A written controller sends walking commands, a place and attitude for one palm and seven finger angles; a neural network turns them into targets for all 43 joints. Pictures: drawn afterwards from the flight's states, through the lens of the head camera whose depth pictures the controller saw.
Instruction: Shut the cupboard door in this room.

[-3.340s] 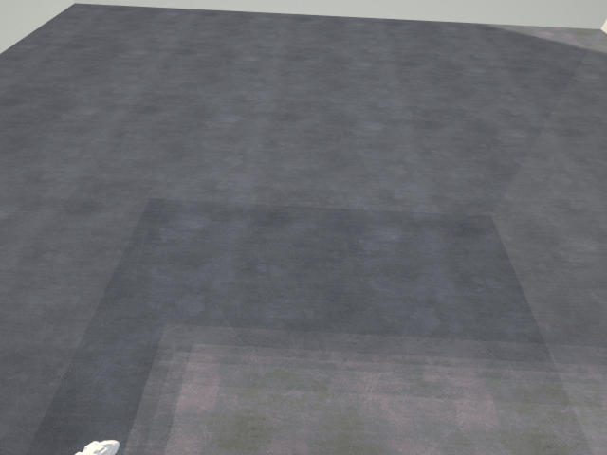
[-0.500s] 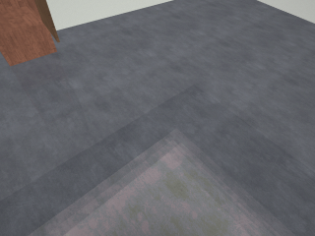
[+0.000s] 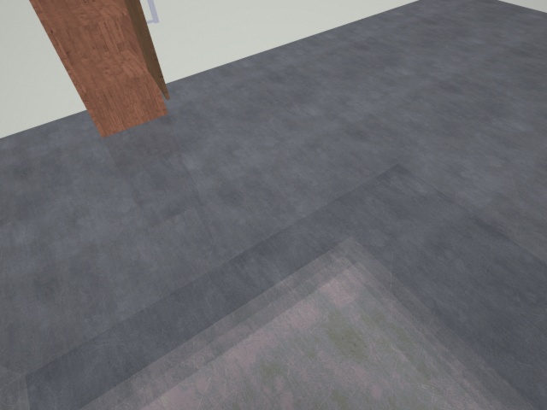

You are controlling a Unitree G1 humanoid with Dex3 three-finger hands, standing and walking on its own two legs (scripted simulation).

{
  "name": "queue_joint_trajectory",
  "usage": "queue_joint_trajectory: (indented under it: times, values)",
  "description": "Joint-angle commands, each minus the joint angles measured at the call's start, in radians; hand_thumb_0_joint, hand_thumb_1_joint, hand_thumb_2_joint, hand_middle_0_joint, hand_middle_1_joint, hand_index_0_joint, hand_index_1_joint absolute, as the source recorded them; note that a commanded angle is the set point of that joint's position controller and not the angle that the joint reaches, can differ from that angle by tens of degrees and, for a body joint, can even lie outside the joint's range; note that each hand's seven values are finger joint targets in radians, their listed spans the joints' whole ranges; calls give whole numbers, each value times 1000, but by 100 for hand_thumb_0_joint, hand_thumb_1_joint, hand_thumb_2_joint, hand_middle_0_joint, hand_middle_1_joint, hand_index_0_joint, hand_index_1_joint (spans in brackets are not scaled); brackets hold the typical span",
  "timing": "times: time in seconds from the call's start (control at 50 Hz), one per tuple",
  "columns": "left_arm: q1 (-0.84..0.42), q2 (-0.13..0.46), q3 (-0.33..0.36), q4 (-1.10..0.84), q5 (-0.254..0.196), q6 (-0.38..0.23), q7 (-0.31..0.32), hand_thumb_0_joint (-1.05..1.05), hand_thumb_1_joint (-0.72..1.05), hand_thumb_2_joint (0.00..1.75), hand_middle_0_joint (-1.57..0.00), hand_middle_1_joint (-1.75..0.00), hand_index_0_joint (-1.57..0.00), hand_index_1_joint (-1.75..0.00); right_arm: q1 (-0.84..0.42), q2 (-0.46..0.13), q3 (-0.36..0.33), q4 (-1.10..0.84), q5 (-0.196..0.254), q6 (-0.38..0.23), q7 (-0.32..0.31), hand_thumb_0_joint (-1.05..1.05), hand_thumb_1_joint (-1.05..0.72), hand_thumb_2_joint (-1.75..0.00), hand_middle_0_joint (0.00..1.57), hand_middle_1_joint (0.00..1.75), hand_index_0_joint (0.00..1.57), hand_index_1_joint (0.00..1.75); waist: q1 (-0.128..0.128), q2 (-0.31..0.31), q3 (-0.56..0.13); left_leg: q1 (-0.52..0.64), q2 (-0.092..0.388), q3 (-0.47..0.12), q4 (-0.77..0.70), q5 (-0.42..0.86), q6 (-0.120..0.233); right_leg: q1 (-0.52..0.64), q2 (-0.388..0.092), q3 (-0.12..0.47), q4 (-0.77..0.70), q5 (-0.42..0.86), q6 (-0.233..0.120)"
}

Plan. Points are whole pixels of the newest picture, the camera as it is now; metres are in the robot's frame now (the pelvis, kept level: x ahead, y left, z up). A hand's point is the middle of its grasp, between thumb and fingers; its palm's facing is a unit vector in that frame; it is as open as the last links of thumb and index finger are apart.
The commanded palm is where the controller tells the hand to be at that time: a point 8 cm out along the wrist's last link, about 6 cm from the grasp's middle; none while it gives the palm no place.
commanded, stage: stand and wait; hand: left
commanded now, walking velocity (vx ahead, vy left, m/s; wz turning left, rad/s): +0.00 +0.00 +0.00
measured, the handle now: (147, 7) +1.69 +0.66 -0.01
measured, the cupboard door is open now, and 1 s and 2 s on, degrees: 85 85 85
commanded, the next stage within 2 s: turn or walk to find it in 0.08 s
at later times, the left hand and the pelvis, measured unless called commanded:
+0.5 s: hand out of the picture -0.06 +0.20 -0.18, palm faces +0.12 -0.97 -0.19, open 7.4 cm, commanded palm none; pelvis -0.03 +0.02 +0.00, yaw +3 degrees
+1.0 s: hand out of the picture -0.03 +0.22 -0.17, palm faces +0.18 -0.95 -0.24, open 7.4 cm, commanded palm none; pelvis -0.04 +0.02 +0.00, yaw +8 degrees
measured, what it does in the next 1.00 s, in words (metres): steps on the spot: left foot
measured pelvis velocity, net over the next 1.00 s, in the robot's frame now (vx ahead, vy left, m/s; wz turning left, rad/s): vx -0.04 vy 0.02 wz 0.14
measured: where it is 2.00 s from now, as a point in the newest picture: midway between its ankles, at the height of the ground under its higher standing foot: outside the picture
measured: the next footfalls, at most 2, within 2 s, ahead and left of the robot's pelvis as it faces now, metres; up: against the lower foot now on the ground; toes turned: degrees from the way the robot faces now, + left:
left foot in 0.30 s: -0.01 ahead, +0.14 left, +0.00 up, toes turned +6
right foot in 1.90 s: +0.06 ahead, -0.12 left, +0.00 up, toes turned +25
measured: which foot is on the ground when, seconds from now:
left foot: up 0.00-0.28, down 0.30-1.00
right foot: down 0.00-1.00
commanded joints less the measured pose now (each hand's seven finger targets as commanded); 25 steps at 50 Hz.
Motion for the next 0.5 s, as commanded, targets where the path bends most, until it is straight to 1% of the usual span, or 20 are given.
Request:
queue_joint_trajectory:
  times: [0.0,0.02,0.06,0.12,0.14,0.18,0.2,0.22,0.24,0.26,0.28,0.3,0.32,0.34,0.36,0.4,0.42,0.44,0.46,0.48]
  values:
    - [-2,168,34,-41,-3,-23,9,0,90,90,-20,-30,-20,-30,33,-51,-16,-27,-4,-18,-3,0,-90,-90,20,30,20,30,-9,-165,33,-49,50,18,183,32,-14,-30,-225,185,-265,179,-96]
    - [23,161,31,-30,-3,-25,8,0,90,90,-20,-30,-20,-30,25,-51,-14,-23,-2,-20,-5,0,-90,-90,20,30,20,30,2,-185,28,-43,55,27,156,32,-20,-11,-218,175,-260,221,-96]
    - [57,161,31,-7,0,-26,9,0,90,90,-20,-30,-20,-30,13,-40,-8,-15,-1,-24,-7,0,-90,-90,20,30,20,30,16,-192,21,-19,65,48,69,14,-25,21,-221,176,-255,260,-105]
    - [117,193,48,25,2,-22,10,0,90,90,-20,-30,-20,-30,-38,-38,-1,-21,4,-29,-11,0,-90,-90,20,30,20,30,53,-197,-2,-14,60,68,-29,-38,-27,101,-258,193,-218,383,-135]
    - [129,195,50,35,3,-21,11,0,90,90,-20,-30,-20,-30,-49,-37,1,-22,7,-32,-12,0,-90,-90,20,30,20,30,58,-196,-10,-13,58,71,-57,-49,-26,126,-267,196,-203,432,-139]
    - [122,203,54,47,2,-20,16,0,90,90,-20,-30,-20,-30,-25,-28,8,-8,9,-38,-17,0,-90,-90,20,30,20,30,46,-187,-47,41,62,80,-155,-14,-24,142,-273,180,-165,484,-133]
    - [116,196,49,53,-1,-18,16,0,90,90,-20,-30,-20,-30,-3,-19,11,4,9,-41,-19,0,-90,-90,20,30,20,30,35,-188,-58,94,57,89,-229,40,-22,119,-254,162,-150,460,-112]
    - [99,185,45,61,-6,-16,16,0,90,90,-20,-30,-20,-30,32,-18,16,23,9,-47,-22,0,-90,-90,20,30,20,30,13,-178,-60,184,61,90,-339,140,-16,65,-239,146,-129,401,-82]
    - [82,166,40,64,-13,-11,14,0,90,90,-20,-30,-20,-30,62,-27,16,41,9,-53,-21,0,-90,-90,20,30,20,30,-1,-119,-58,273,81,69,-425,238,-5,-3,-197,110,-92,298,-39]
    - [100,124,30,59,-18,-4,11,0,90,90,-20,-30,-20,-30,61,-72,13,43,2,-62,-24,0,-90,-90,20,30,20,30,9,28,-55,312,188,-48,-460,327,35,-88,-119,54,-38,149,10]
    - [109,86,20,56,-17,0,8,0,90,90,-20,-30,-20,-30,36,-116,8,32,-2,-64,-28,0,-90,-90,20,30,20,30,25,122,-33,249,295,-140,-485,371,87,-100,-71,-3,-9,9,46]
    - [76,76,9,68,-13,6,8,0,90,90,-20,-30,-20,-30,0,-109,11,35,-2,-65,-33,0,-90,-90,20,30,20,30,17,168,-1,177,309,-169,-546,333,120,-74,-50,-23,39,-66,66]
    - [54,82,7,78,-9,13,7,0,90,90,-20,-30,-20,-30,-10,-98,16,41,-2,-68,-38,0,-90,-90,20,30,20,30,14,182,35,131,297,-160,-570,345,131,-58,-51,-6,95,-106,65]
    - [73,84,5,94,-9,15,4,0,90,90,-20,-30,-20,-30,-22,-92,19,45,0,-70,-43,0,-90,-90,20,30,20,30,27,176,37,137,287,-135,-561,394,134,-59,-57,10,117,-118,62]
    - [90,77,1,112,-9,16,2,0,90,90,-20,-30,-20,-30,-28,-84,23,48,-1,-72,-46,0,-90,-90,20,30,20,30,30,146,34,149,277,-114,-543,436,136,-53,-58,18,114,-108,61]
    - [126,66,-6,139,-8,9,0,0,90,90,-20,-30,-20,-30,-29,-77,22,56,2,-76,-48,0,-90,-90,20,30,20,30,37,92,5,193,245,-67,-489,520,124,-26,-57,22,29,-40,64]
    - [143,66,-7,154,-8,5,1,0,90,90,-20,-30,-20,-30,-25,-76,24,61,5,-77,-48,0,-90,-90,20,30,20,30,41,65,-4,198,227,-51,-464,521,110,5,-59,25,-42,26,66]
    - [159,74,-9,165,-8,0,2,0,90,90,-20,-30,-20,-30,-21,-72,23,61,9,-77,-47,0,-90,-90,20,30,20,30,41,32,2,188,202,-33,-444,477,87,33,-69,38,-114,113,65]
    - [161,86,-13,173,-6,-5,4,0,90,90,-20,-30,-20,-30,-11,-58,26,65,12,-79,-43,0,-90,-90,20,30,20,30,32,2,9,173,172,-16,-435,415,65,55,-93,64,-150,187,57]
    - [142,103,-9,171,-7,-7,4,0,90,90,-20,-30,-20,-30,-7,-54,24,64,13,-72,-39,0,-90,-90,20,30,20,30,20,-43,26,155,153,-8,-443,296,47,35,-107,80,-158,160,50]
